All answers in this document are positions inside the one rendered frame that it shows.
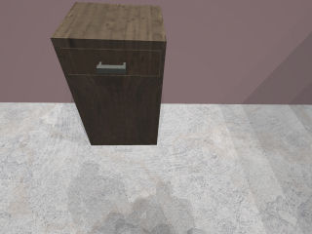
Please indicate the cabinet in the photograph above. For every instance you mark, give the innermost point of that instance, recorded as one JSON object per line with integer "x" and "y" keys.
{"x": 115, "y": 109}

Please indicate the handle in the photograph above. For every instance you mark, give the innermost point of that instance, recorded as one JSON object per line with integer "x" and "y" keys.
{"x": 111, "y": 69}

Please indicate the drawer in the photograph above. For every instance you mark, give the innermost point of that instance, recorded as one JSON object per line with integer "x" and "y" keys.
{"x": 85, "y": 60}

